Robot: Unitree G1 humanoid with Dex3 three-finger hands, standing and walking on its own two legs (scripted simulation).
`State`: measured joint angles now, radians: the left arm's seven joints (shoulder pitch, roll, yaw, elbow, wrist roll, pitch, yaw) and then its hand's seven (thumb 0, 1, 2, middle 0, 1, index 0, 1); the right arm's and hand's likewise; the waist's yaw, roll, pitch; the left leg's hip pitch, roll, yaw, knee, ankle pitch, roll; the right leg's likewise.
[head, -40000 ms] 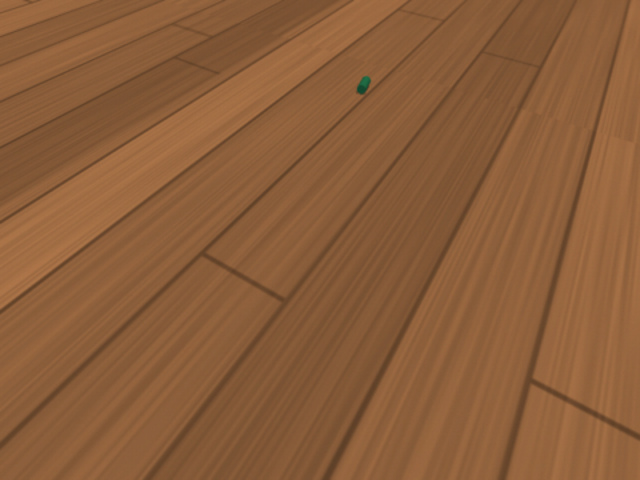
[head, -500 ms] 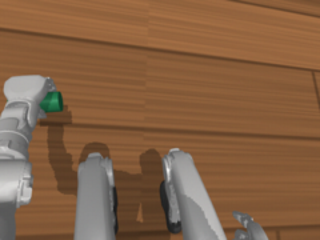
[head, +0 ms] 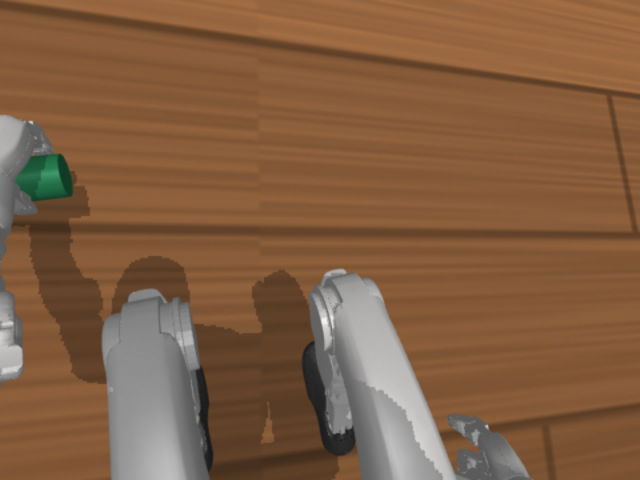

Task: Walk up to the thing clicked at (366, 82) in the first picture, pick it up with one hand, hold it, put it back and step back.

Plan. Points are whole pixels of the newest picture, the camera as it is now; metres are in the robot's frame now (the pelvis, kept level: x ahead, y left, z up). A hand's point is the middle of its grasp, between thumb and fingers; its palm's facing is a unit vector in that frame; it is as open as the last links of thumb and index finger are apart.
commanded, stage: crouch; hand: left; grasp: from above
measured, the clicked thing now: (12, 181) +0.47 +0.34 -0.19
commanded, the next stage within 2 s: lower in 0.42 s
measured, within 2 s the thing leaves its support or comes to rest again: neither
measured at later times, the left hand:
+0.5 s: hand (22, 186) +0.47 +0.33 -0.20, palm faces -0.45 -0.08 -0.89, open 8.3 cm
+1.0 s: hand (41, 194) +0.47 +0.33 -0.26, palm faces -0.45 -0.11 -0.89, open 8.4 cm
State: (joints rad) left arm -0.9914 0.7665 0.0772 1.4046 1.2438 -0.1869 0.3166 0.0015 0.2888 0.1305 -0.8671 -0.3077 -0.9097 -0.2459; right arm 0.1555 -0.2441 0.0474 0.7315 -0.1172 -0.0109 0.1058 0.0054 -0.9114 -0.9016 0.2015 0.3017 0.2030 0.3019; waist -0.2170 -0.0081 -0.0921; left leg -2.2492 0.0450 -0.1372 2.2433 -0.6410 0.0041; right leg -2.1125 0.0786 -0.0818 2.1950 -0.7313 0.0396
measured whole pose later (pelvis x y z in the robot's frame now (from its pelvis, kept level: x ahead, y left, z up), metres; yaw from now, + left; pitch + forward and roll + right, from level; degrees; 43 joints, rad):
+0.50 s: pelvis +0.00 +0.00 -0.04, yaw -2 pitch +33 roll -10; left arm -1.01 0.88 0.10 1.44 1.25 -0.23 0.32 0.00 0.29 0.14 -0.86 -0.33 -0.90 -0.27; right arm 0.13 -0.26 0.13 0.71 -0.14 0.00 0.12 0.00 -0.91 -0.90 0.20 0.30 0.20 0.30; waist -0.25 -0.04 -0.02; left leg -2.34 0.05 -0.19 2.38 -0.65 -0.01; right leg -2.19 0.10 -0.12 2.31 -0.73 0.04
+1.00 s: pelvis +0.00 +0.00 -0.06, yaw -5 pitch +31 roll -12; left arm -1.03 0.97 0.13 1.52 1.28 -0.26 0.38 0.00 0.26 0.16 -0.86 -0.37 -0.90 -0.32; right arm 0.11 -0.27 0.20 0.68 -0.18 -0.02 0.13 0.00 -0.91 -0.90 0.20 0.30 0.20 0.30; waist -0.28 -0.09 0.06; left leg -2.38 0.05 -0.24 2.47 -0.66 -0.01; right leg -2.22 0.11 -0.16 2.37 -0.73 0.05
